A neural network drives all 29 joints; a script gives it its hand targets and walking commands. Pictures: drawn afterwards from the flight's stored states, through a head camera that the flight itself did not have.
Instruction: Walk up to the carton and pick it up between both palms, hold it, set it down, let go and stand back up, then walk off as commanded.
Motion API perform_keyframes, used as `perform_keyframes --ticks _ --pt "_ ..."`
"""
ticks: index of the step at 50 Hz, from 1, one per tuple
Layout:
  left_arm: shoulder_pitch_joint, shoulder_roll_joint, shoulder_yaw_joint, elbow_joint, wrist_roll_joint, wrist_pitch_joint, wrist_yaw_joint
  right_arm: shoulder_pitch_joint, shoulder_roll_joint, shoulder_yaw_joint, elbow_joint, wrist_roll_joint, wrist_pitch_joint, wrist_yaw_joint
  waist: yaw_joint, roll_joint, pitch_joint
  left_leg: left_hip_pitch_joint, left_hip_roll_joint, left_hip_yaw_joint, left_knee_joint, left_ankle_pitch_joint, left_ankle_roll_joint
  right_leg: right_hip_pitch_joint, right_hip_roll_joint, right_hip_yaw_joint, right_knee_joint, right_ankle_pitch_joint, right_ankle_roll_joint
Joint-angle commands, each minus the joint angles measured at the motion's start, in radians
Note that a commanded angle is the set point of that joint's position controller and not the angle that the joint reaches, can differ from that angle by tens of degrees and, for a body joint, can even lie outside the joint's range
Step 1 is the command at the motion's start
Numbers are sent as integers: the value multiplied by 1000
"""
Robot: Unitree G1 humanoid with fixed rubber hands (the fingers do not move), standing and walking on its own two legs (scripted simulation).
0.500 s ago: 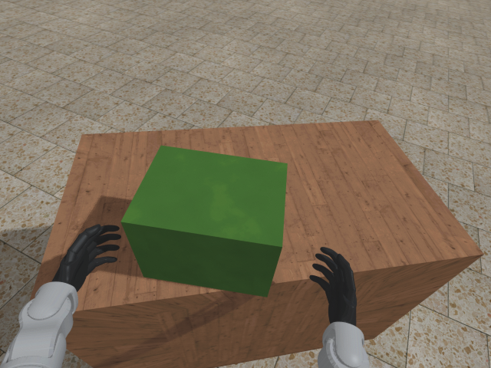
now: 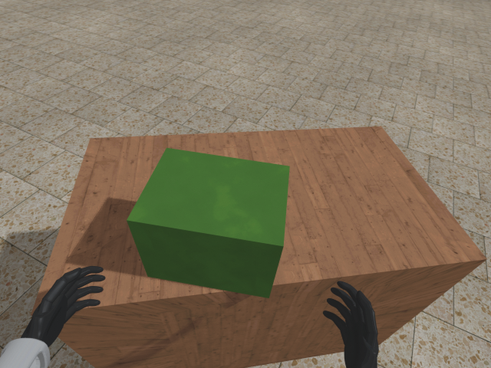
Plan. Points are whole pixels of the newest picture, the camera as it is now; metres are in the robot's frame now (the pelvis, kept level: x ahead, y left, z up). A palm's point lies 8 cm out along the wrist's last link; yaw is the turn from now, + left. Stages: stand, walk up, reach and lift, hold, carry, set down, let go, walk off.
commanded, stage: set down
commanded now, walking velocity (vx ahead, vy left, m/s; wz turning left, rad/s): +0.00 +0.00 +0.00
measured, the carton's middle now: (217, 222) +0.41 +0.02 -0.01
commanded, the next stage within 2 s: let go in 1.92 s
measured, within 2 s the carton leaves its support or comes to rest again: neither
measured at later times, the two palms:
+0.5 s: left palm (48, 336) +0.21 +0.27 +0.00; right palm (360, 351) +0.16 -0.18 +0.00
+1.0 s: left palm (47, 344) +0.20 +0.27 +0.00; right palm (358, 355) +0.16 -0.19 -0.02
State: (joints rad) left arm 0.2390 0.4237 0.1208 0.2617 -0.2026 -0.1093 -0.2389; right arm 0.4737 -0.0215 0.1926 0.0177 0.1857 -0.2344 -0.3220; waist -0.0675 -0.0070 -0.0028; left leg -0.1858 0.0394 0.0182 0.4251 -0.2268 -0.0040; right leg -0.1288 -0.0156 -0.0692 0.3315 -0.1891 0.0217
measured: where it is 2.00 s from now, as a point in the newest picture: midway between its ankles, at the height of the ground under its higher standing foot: outside the picture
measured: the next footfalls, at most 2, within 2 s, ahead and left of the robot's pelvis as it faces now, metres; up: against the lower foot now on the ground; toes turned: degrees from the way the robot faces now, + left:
none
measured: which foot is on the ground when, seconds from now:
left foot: down 0.00-1.00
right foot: down 0.00-1.00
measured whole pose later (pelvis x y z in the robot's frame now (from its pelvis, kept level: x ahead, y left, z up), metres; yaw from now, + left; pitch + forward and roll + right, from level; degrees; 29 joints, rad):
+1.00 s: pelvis +0.02 -0.01 +0.00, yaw +0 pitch +0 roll -1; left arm 0.33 0.43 0.12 0.25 -0.22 -0.04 -0.22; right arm 0.44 -0.02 0.11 0.21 0.19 -0.22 -0.18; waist -0.05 -0.01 0.01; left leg -0.16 0.04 0.02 0.39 -0.23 -0.02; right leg -0.12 -0.02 -0.07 0.33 -0.21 0.01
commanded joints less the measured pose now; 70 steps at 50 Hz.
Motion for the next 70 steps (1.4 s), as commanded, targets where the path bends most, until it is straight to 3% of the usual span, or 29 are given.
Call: perform_keyframes --ticks 1,7,10,14,15,16,21,23,27,28,30,31,32,36,37,39,41,42,45,46,51,52,56,57,58,62,63,64,70 --pt "-33 254 48 -237 -92 -34 18 -13 21 -40 -156 -47 13 18 156 45 66 171 -10 35 -60 50 2 -57 -11 87 -86 -114 -50" --pt "-1 222 24 -185 -72 -15 27 -17 12 -65 -77 -48 46 41 155 92 101 147 -6 26 -82 14 -3 -41 -10 79 -69 -118 -63" --pt "36 226 16 -202 -92 -25 18 29 12 -62 -128 -48 35 39 141 43 47 162 -16 33 -70 79 1 -12 -10 83 -69 -51 -46" --pt "22 201 16 -176 -53 -20 23 2 -11 -75 -47 -57 41 57 148 75 82 171 -14 26 -77 109 -8 -22 -2 78 -68 -29 -52" --pt "46 217 19 -200 -66 -10 11 38 19 -53 -100 -43 36 46 129 61 44 185 -26 36 -63 146 -4 9 -18 96 -72 30 -39" --pt "54 210 35 -155 -38 -5 21 26 -11 -70 -50 -55 30 57 152 98 53 185 -21 26 -63 153 -14 4 -9 84 -62 19 -55" --pt "70 200 33 -174 -49 -18 15 29 -6 -59 -65 -59 15 62 142 43 29 198 -30 27 -58 202 -11 4 -3 82 -64 60 -41" --pt "80 179 33 -141 -30 -14 19 23 -36 -62 -16 -60 12 70 140 90 38 213 -29 22 -53 212 -27 -12 0 74 -55 61 -43" --pt "112 189 38 -166 -31 -20 11 50 -4 -50 -51 -64 -13 71 129 57 28 211 -43 31 -37 281 -21 19 -4 81 -59 120 -32" --pt "121 164 35 -154 -9 -21 22 41 -36 -61 -2 -65 -20 84 151 89 49 216 -41 21 -46 298 -34 10 11 66 -58 113 -45" --pt "113 156 38 -104 2 -10 15 54 -47 -46 33 -68 -20 85 139 80 35 245 -35 18 -42 296 -33 6 9 65 -62 125 -40" --pt "121 159 34 -129 -23 -20 5 53 -14 -40 -11 -72 -21 74 121 31 41 215 -45 32 -45 287 -24 14 1 82 -70 126 -26" --pt "92 136 24 -95 5 -5 20 4 -52 -61 59 -74 -18 96 134 79 39 229 -33 20 -50 292 -38 -3 14 64 -62 103 -40" --pt "94 141 32 -100 3 0 19 -1 -52 -79 12 -78 -27 98 132 60 36 209 -40 32 -55 268 -25 -3 6 72 -68 94 -38" --pt "100 115 17 -82 10 5 26 -12 -68 -68 54 -72 -18 114 147 92 44 214 -44 31 -59 287 -34 -20 16 71 -65 81 -45" --pt "90 128 9 -118 9 10 26 -8 -54 -83 74 -74 -21 110 129 94 34 225 -45 29 -54 306 -41 9 16 67 -63 102 -41" --pt "130 100 18 -83 29 24 31 -6 -81 -85 81 -75 -35 125 163 79 23 231 -48 35 -53 331 -46 5 28 52 -60 104 -46" --pt "88 102 -5 -80 16 28 34 -43 -80 -94 79 -79 -30 123 124 79 31 206 -43 35 -58 297 -40 7 20 59 -59 92 -41" --pt "101 80 0 -44 37 53 46 -46 -91 -105 154 -77 -14 143 138 105 40 196 -39 33 -74 276 -43 11 27 61 -64 50 -58" --pt "109 112 6 -77 36 52 41 -26 -73 -79 69 -80 -21 135 143 87 30 191 -49 38 -63 287 -44 36 13 62 -61 94 -40" --pt "86 73 -10 -51 54 77 50 -45 -110 -116 157 -93 1 153 124 113 43 193 -43 33 -82 262 -52 19 28 54 -61 40 -54" --pt "90 73 -16 -34 53 82 51 -59 -98 -107 130 -91 0 158 142 88 46 182 -51 40 -78 253 -50 11 19 54 -66 37 -44" --pt "100 54 -18 -49 66 88 59 -53 -133 -116 158 -93 -1 172 145 103 24 211 -49 46 -70 332 -57 18 34 44 -58 88 -49" --pt "98 58 -31 -49 59 91 56 -43 -117 -131 173 -96 -2 170 125 97 21 209 -45 41 -72 318 -55 24 30 44 -60 90 -47" --pt "100 35 -29 -40 75 96 66 -68 -147 -140 186 -96 -3 186 149 107 22 219 -43 38 -69 351 -63 5 43 33 -56 101 -53" --pt "77 20 -47 3 94 115 77 -97 -160 -160 244 -108 3 194 113 113 40 199 -42 41 -81 279 -60 15 40 33 -58 53 -52" --pt "71 39 -31 -21 90 113 74 -86 -151 -163 183 -113 3 191 125 85 43 185 -50 50 -82 288 -54 27 33 35 -65 85 -43" --pt "81 3 -43 6 96 123 81 -93 -165 -160 262 -109 12 203 124 104 55 220 -41 44 -80 310 -61 -10 45 29 -61 64 -55" --pt "50 0 -55 9 110 129 107 -128 -169 -163 279 -116 12 230 119 105 18 215 -45 56 -77 304 -59 3 44 25 -56 67 -51"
